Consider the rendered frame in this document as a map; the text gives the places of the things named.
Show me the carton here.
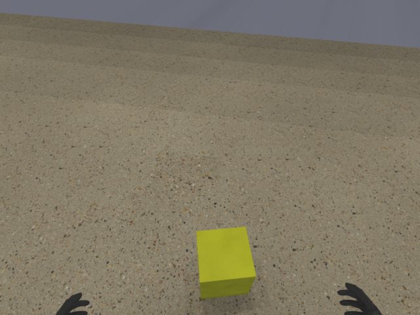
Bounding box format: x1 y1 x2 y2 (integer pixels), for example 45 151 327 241
196 226 256 299

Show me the left robot hand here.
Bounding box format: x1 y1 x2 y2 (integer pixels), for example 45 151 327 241
56 293 90 315

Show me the right robot hand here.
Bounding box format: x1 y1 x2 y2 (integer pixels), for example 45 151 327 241
337 283 382 315

